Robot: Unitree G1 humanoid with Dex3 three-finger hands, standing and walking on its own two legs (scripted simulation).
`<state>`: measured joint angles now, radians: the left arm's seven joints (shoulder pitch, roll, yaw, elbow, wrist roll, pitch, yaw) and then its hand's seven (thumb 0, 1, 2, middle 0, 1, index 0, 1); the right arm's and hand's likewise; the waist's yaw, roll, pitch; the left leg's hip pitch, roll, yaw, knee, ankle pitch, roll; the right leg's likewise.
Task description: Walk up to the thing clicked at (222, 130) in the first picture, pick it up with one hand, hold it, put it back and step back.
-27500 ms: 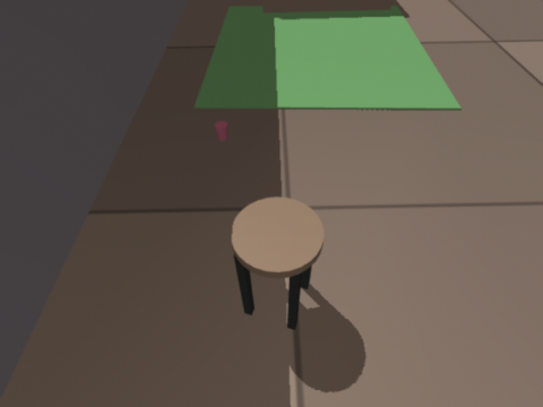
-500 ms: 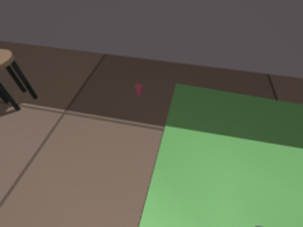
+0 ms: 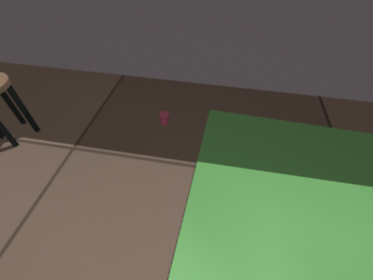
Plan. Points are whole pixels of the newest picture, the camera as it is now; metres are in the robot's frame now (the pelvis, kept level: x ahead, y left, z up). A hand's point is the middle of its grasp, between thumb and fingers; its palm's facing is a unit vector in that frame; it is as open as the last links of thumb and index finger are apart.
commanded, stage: stand
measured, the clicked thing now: (164, 118) +1.40 +0.21 -0.74
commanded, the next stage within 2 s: none
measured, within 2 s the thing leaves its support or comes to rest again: neither
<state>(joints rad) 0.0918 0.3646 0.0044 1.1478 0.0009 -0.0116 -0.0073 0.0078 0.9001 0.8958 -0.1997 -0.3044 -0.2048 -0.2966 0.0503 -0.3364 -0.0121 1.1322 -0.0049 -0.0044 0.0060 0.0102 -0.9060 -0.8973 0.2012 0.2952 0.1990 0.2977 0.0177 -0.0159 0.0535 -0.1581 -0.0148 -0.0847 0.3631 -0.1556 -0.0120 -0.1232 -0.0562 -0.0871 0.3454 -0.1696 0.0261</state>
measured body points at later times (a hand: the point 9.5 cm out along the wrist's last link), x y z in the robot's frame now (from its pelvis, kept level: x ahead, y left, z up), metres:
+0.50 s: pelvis +0.01 -0.01 +0.00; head +0.02 -0.01 +0.45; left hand +0.08 +0.28 -0.14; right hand +0.07 -0.30 -0.14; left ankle +0.03 +0.13 -0.75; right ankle +0.01 -0.13 -0.75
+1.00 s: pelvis +0.02 -0.02 +0.00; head +0.04 -0.02 +0.45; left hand +0.09 +0.27 -0.14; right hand +0.10 -0.31 -0.14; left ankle +0.03 +0.13 -0.75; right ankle +0.01 -0.13 -0.75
